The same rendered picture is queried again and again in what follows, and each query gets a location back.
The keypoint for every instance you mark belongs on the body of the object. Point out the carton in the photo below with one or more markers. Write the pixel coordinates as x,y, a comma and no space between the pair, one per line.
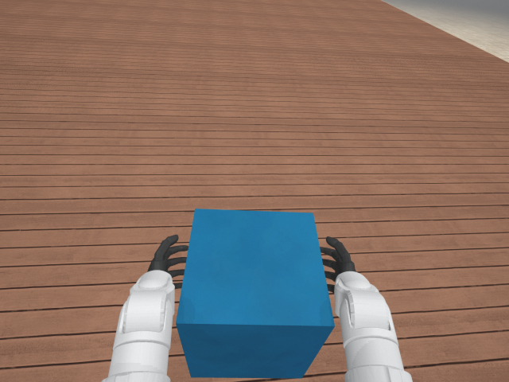
254,299

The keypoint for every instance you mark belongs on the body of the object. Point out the left robot forearm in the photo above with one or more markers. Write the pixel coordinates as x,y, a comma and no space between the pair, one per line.
143,335

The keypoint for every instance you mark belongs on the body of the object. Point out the right robot hand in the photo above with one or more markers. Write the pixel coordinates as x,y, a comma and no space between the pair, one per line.
342,261

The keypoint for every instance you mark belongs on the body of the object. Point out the right robot forearm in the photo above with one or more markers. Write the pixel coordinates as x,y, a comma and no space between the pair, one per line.
369,337

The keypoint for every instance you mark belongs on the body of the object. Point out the left robot hand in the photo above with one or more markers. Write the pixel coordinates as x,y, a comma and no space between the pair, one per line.
161,259

